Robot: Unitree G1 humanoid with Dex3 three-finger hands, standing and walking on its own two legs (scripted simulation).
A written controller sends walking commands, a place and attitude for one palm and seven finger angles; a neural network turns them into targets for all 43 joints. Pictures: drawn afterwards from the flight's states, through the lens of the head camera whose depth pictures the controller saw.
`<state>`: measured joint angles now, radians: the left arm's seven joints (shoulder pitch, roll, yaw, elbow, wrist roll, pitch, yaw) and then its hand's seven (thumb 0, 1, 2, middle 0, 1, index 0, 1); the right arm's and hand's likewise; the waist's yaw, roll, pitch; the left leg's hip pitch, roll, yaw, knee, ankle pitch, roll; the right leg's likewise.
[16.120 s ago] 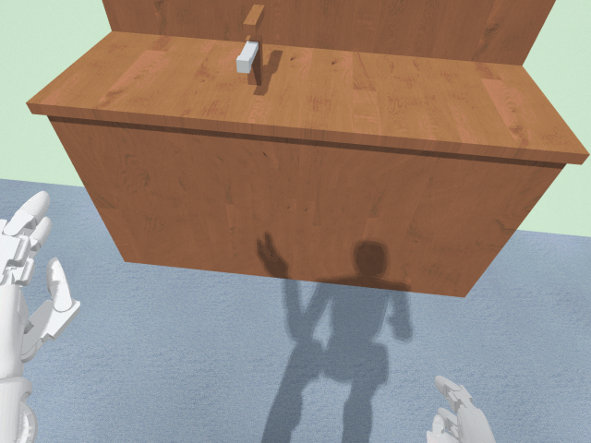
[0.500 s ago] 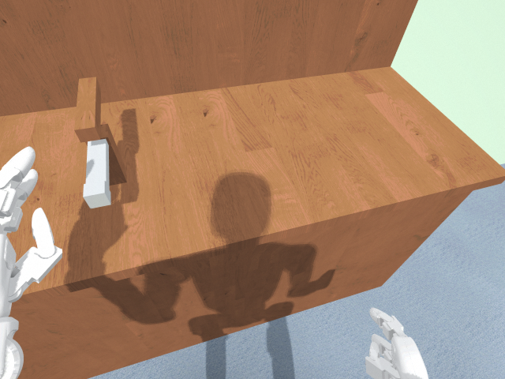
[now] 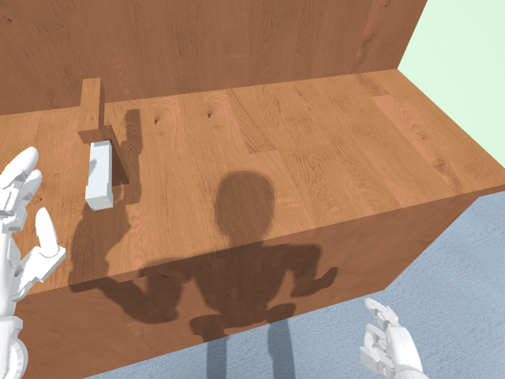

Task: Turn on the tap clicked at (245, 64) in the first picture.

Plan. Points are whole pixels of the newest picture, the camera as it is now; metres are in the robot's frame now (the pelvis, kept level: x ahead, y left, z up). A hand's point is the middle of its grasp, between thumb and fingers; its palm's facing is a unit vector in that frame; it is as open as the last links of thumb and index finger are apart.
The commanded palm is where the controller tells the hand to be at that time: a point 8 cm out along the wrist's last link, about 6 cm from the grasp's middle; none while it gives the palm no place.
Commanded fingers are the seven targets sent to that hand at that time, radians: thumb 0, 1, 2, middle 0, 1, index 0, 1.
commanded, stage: look again from close up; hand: left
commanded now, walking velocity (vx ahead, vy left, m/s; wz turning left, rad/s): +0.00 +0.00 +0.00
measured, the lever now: (99, 196) +0.33 +0.25 +0.12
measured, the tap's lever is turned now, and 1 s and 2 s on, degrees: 0 0 0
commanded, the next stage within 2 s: shuffle to correct the standing spot in 0.08 s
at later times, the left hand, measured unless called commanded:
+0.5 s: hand (91, 239) +0.23 +0.21 +0.16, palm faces +0.34 -0.86 -0.37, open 7.4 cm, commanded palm +0.17 +0.25 +0.18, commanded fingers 0.00 0.90 0.90 -0.20 -0.30 -0.20 -0.30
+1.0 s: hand (128, 254) +0.22 +0.16 +0.16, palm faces +0.29 -0.86 -0.43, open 7.4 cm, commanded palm +0.16 +0.22 +0.18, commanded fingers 0.00 0.90 0.90 -0.20 -0.30 -0.20 -0.30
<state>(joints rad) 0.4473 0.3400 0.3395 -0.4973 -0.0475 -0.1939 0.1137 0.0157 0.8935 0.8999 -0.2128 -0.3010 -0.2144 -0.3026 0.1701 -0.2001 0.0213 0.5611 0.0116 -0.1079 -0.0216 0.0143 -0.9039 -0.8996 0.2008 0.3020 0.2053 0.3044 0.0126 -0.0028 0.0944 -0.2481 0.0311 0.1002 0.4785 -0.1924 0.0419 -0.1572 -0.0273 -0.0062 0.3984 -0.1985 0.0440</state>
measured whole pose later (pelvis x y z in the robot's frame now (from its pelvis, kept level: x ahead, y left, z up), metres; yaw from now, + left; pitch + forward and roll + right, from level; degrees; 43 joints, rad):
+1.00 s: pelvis +0.00 -0.06 +0.00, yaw +0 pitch +0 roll -2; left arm 0.53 0.39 0.37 -0.60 -0.10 -0.16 0.10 0.02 0.89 0.90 -0.21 -0.30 -0.22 -0.30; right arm 0.17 -0.21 -0.02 0.53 0.03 -0.07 -0.04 0.01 -0.91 -0.90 0.20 0.30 0.20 0.30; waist -0.01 0.03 0.12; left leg -0.31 0.12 0.05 0.52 -0.20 -0.05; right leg -0.22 0.07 -0.05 0.46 -0.23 -0.05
